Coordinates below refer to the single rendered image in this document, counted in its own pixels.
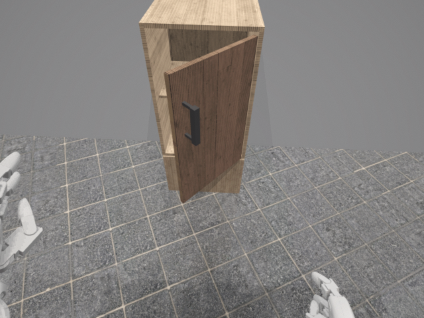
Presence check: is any robot left hand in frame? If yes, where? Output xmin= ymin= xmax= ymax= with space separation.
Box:
xmin=0 ymin=152 xmax=42 ymax=276

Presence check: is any cupboard door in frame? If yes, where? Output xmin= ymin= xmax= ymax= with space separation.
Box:
xmin=164 ymin=34 xmax=258 ymax=203

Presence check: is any handle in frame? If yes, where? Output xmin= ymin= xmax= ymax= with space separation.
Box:
xmin=182 ymin=101 xmax=200 ymax=146

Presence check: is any robot right hand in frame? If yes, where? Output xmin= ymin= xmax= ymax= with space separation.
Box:
xmin=306 ymin=272 xmax=355 ymax=318

